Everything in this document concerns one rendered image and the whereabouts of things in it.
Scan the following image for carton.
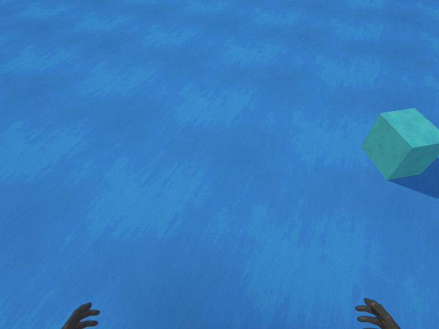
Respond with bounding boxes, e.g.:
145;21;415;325
361;108;439;180

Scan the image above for robot right hand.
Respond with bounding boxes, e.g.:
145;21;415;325
355;298;400;329

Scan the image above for robot left hand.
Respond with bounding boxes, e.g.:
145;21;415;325
61;302;100;329

